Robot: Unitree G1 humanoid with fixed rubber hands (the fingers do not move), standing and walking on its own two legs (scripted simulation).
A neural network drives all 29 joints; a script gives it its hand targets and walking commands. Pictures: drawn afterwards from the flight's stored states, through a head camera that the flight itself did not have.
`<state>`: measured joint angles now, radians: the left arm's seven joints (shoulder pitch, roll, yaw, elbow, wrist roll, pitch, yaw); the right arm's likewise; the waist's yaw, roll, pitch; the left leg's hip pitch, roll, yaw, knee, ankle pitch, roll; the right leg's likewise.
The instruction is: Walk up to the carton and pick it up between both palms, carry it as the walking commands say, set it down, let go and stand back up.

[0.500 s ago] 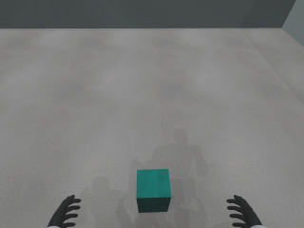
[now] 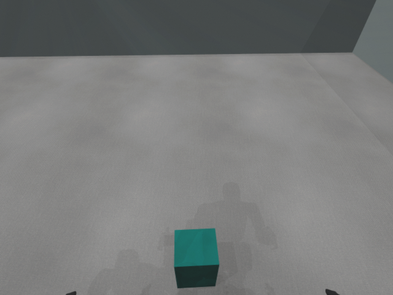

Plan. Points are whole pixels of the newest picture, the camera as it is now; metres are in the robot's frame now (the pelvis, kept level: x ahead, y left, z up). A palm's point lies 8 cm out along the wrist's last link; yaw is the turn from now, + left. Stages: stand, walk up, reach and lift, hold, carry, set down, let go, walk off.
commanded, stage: stand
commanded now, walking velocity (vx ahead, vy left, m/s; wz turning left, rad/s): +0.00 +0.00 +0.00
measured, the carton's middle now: (195, 259) +0.44 +0.01 -0.64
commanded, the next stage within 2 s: none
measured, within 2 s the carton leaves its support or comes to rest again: neither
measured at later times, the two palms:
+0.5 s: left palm out of the picture +0.03 +0.29 -0.10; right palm out of the picture +0.03 -0.32 -0.10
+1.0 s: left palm out of the picture +0.03 +0.31 -0.10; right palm out of the picture +0.04 -0.30 -0.10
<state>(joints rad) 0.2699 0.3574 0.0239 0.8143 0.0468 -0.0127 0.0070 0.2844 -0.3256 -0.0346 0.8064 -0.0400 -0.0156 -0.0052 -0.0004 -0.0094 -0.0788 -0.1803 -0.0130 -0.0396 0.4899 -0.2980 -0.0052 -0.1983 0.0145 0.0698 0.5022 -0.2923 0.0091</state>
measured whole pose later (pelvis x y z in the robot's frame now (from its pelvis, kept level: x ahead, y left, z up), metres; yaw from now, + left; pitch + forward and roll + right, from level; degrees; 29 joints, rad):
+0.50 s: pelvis -0.02 -0.01 +0.00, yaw +1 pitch -3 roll +0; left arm 0.26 0.38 0.00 0.96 0.03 -0.02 0.01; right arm 0.28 -0.37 -0.02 0.97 -0.03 -0.02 -0.01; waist 0.00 -0.01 -0.04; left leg -0.14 0.00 -0.05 0.42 -0.23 -0.02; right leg -0.16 0.02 0.05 0.44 -0.23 0.00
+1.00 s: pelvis -0.03 +0.00 +0.01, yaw +1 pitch -3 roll +0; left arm 0.19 0.38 -0.01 1.04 0.02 -0.01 0.00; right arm 0.21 -0.37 0.00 1.04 -0.02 -0.03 -0.01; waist 0.02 -0.01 -0.02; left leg -0.13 -0.01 -0.05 0.37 -0.19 -0.01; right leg -0.14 0.00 0.06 0.38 -0.19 0.01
